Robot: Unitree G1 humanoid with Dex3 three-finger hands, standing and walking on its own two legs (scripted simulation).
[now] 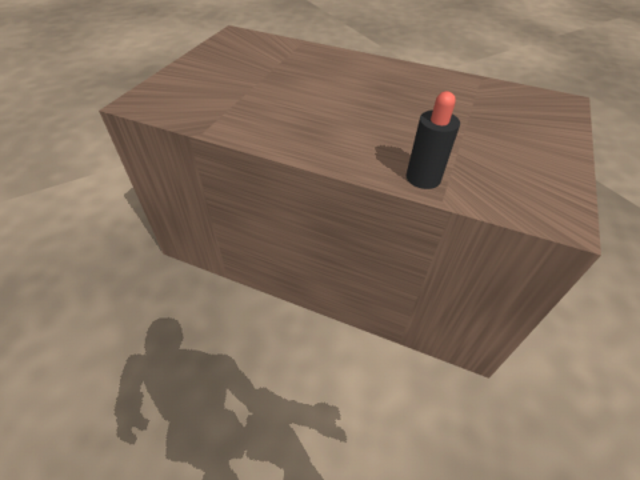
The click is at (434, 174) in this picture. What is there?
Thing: necked bottle
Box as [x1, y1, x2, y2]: [406, 91, 459, 188]
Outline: 448,91 440,93 436,98 434,108 432,110 424,112 420,116 406,177 410,183 421,188 432,188 439,184 459,126 458,119 451,113 455,99 453,94
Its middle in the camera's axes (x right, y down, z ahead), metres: +0.26 -0.23 +0.86
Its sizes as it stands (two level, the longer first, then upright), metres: 0.085 0.085 0.219
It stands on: a support 0.65 m high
